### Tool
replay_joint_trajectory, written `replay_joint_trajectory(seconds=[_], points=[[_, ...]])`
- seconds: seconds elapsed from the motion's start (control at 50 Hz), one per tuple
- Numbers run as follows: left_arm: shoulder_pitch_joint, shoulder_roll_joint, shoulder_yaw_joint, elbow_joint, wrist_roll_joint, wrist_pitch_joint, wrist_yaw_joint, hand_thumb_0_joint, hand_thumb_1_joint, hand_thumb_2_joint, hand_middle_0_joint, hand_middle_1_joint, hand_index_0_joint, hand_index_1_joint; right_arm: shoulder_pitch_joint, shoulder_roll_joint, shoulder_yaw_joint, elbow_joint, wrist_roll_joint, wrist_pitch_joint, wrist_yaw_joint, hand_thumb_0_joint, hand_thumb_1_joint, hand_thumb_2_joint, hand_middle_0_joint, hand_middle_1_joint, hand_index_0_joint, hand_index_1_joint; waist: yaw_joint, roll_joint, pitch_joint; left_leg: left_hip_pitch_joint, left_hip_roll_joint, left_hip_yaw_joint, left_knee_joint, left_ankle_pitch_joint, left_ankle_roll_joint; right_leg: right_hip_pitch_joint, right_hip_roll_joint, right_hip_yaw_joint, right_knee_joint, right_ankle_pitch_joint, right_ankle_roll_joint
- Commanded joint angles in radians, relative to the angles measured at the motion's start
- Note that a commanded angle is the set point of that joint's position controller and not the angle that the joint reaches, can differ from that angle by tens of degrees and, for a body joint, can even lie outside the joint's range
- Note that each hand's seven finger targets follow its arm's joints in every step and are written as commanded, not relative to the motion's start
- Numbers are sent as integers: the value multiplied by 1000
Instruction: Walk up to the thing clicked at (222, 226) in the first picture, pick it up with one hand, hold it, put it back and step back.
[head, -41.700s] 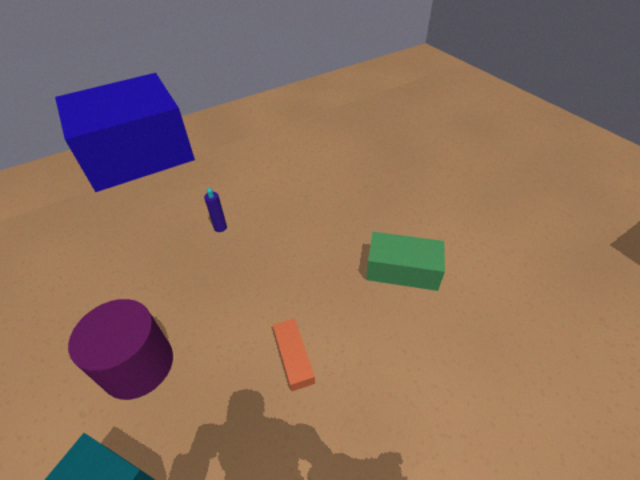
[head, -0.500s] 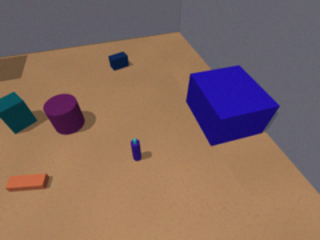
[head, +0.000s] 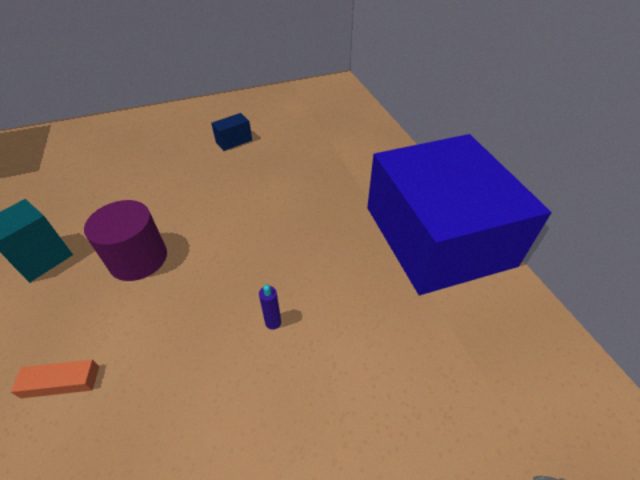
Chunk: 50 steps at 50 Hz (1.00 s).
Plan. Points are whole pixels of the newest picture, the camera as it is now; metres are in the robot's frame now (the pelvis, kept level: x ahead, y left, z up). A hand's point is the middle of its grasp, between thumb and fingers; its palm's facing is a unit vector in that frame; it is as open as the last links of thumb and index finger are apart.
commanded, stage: stand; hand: left
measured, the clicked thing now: (270, 305) +0.78 +0.20 -0.67
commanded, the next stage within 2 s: walk up in 0.82 s
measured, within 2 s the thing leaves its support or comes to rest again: neither
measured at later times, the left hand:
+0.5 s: hand out of the picture +0.05 +0.25 -0.16, palm faces -0.04 -0.94 -0.34, open 7.4 cm
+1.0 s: hand out of the picture +0.06 +0.27 -0.16, palm faces -0.02 -0.93 -0.37, open 7.4 cm
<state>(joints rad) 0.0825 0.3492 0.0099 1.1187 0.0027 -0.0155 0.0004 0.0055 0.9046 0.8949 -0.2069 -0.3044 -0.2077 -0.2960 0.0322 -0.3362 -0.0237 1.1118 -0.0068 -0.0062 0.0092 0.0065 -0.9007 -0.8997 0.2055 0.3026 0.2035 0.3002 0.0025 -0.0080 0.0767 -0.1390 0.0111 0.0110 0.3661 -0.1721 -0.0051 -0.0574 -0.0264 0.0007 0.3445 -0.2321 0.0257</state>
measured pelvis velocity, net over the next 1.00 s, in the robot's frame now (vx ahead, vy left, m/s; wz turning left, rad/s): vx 0.01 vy -0.01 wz -0.01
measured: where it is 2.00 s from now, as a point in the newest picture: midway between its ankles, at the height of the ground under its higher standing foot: (324, 447)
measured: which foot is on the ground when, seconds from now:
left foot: down 0.00-1.00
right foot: down 0.00-1.00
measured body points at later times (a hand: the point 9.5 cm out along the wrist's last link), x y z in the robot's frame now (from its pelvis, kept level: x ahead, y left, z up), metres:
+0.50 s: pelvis -0.02 +0.00 +0.00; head -0.01 +0.00 +0.45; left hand +0.05 +0.30 -0.13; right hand +0.04 -0.31 -0.13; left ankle +0.02 +0.12 -0.75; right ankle -0.03 -0.14 -0.75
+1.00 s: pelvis +0.01 -0.01 -0.01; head +0.01 -0.01 +0.44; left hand +0.06 +0.31 -0.13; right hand +0.07 -0.33 -0.13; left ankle +0.02 +0.12 -0.74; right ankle -0.03 -0.13 -0.75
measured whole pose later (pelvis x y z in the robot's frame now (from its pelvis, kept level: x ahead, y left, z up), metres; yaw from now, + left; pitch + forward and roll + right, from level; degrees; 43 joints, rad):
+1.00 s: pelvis +0.01 -0.01 -0.01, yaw -1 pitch -2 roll +0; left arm 0.23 0.40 0.06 1.04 0.03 -0.04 -0.04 0.00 0.90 0.89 -0.21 -0.30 -0.21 -0.30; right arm 0.19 -0.38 -0.07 1.04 -0.04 -0.01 0.05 0.01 -0.90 -0.90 0.21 0.30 0.21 0.30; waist 0.00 0.00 0.03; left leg -0.22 0.01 0.00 0.54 -0.31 0.02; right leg -0.14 -0.01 0.02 0.52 -0.35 -0.03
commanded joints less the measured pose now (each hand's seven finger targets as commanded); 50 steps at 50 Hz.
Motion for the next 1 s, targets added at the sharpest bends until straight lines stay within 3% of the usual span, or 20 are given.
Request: replay_joint_trajectory(seconds=[0.0,0.24,0.38,0.44,0.56,0.78,0.8,0.82,0.84,0.86,0.88,0.9,0.92,0.94,0.96,0.98], points=[[-40,212,36,-55,4,-20,10,0,900,900,-200,-300,-200,-300,-43,-216,-33,-57,3,-28,-13,0,-900,-900,200,300,200,300,-2,20,-128,72,120,-93,-60,226,22,-10,-100,74,-66,202,-37],[-27,214,29,-48,6,-21,3,0,900,900,-200,-300,-200,-300,-11,-221,-25,-32,-1,-28,-7,0,-900,-900,200,300,200,300,-4,3,-77,42,116,-105,-98,78,16,-67,-100,88,-107,62,-37],[-14,220,28,-49,9,-17,2,0,900,900,-200,-300,-200,-300,18,-223,-24,-22,-4,-22,-4,0,-900,-900,200,300,200,300,-8,-4,-35,-5,111,-119,-118,-74,15,-119,-93,91,-119,-66,-38],[-3,221,27,-51,7,-19,0,0,900,900,-200,-300,-200,-300,32,-228,-25,-21,-4,-21,-3,0,-900,-900,200,300,200,300,-10,13,-54,0,109,-117,-113,-73,19,-114,-94,97,-114,-51,-42],[-2,222,27,-56,5,-21,0,0,900,900,-200,-300,-200,-300,41,-229,-21,-23,-5,-28,-6,0,-900,-900,200,300,200,300,-11,16,-92,22,117,-111,-91,45,25,-77,-102,100,-89,51,-44],[7,225,24,-55,5,-18,3,0,900,900,-200,-300,-200,-300,44,-229,-13,-23,0,-26,-9,0,-900,-900,200,300,200,300,-11,9,-89,33,118,-107,-79,82,23,-77,-102,94,-84,74,-42],[76,293,75,-92,17,-27,-17,0,900,900,-200,-300,-200,-300,114,-307,-70,-69,-18,-34,14,0,-900,-900,200,300,200,300,-10,21,-188,50,72,-105,-21,-391,80,-52,-40,77,-15,-319,-84],[100,291,82,-87,29,-28,-23,0,900,900,-200,-300,-200,-300,125,-320,-83,-68,-30,-33,22,0,-900,-900,200,300,200,300,-6,53,-126,-13,94,-150,-31,-552,95,-127,-50,99,28,-454,-101],[88,277,87,-101,31,-28,-27,0,900,900,-200,-300,-200,-300,104,-315,-89,-87,-31,-31,25,0,-900,-900,200,300,200,300,-5,73,-39,-68,113,-193,-51,-589,108,-211,-46,105,69,-475,-107],[80,258,88,-121,32,-30,-29,0,900,900,-200,-300,-200,-300,91,-297,-89,-111,-31,-32,28,0,-900,-900,200,300,200,300,0,75,39,-113,138,-222,-61,-557,124,-249,-35,89,102,-407,-105],[92,244,89,-127,33,-36,-29,0,900,900,-200,-300,-200,-300,95,-287,-94,-124,-31,-37,29,0,-900,-900,200,300,200,300,4,57,50,-106,168,-245,-52,-479,138,-246,-33,79,114,-302,-107],[113,241,89,-128,28,-39,-28,0,900,900,-200,-300,-200,-300,84,-284,-97,-140,-29,-40,29,0,-900,-900,200,300,200,300,14,39,42,-90,164,-243,-31,-409,139,-245,-28,82,112,-235,-108],[141,247,92,-132,29,-43,-28,0,900,900,-200,-300,-200,-300,83,-284,-101,-156,-28,-41,31,0,-900,-900,200,300,200,300,18,44,5,-99,159,-235,-8,-399,142,-196,-31,90,89,-229,-110],[172,259,97,-130,29,-45,-28,0,900,900,-200,-300,-200,-300,64,-274,-101,-178,-24,-39,35,0,-900,-900,200,300,200,300,28,26,-14,-146,124,-206,26,-437,124,-148,-39,139,45,-295,-120],[202,279,106,-137,32,-48,-30,0,900,900,-200,-300,-200,-300,40,-262,-99,-203,-26,-38,39,0,-900,-900,200,300,200,300,44,11,-8,-247,72,-158,93,-441,97,-79,-73,232,-17,-385,-143],[245,315,118,-133,34,-51,-31,0,900,900,-200,-300,-200,-300,-11,-247,-95,-230,-25,-37,43,0,-900,-900,200,300,200,300,71,-58,47,-417,2,-73,235,-403,62,15,-151,392,-118,-494,-187]])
